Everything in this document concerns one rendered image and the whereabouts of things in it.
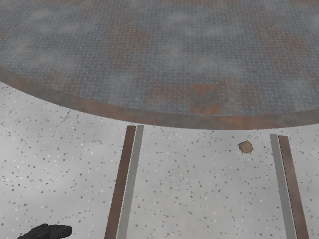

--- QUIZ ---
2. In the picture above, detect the left robot hand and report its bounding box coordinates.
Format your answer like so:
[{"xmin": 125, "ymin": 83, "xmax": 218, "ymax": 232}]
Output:
[{"xmin": 17, "ymin": 224, "xmax": 72, "ymax": 239}]

